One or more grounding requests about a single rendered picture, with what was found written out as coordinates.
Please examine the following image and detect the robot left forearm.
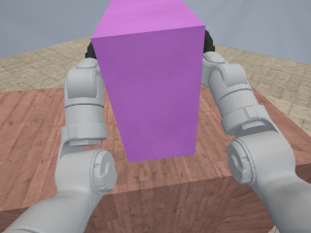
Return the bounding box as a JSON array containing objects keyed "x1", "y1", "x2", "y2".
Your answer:
[{"x1": 54, "y1": 57, "x2": 108, "y2": 183}]

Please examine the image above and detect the robot right hand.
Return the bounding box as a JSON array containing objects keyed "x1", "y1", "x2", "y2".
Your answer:
[{"x1": 203, "y1": 29, "x2": 216, "y2": 53}]

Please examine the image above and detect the pedestal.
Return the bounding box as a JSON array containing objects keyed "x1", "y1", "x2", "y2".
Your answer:
[{"x1": 0, "y1": 84, "x2": 311, "y2": 233}]

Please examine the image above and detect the robot left hand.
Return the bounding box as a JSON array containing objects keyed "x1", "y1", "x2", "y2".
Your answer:
[{"x1": 85, "y1": 42, "x2": 97, "y2": 60}]

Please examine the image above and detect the robot right forearm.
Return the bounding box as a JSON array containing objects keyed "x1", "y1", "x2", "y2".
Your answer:
[{"x1": 201, "y1": 51, "x2": 296, "y2": 167}]

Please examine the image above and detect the left robot upper arm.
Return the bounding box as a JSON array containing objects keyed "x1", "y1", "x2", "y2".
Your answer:
[{"x1": 1, "y1": 149, "x2": 118, "y2": 233}]

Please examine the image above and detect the right robot upper arm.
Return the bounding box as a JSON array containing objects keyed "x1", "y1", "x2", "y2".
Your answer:
[{"x1": 226, "y1": 130, "x2": 311, "y2": 233}]

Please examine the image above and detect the carton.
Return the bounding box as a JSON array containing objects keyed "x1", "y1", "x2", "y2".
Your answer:
[{"x1": 90, "y1": 0, "x2": 206, "y2": 162}]

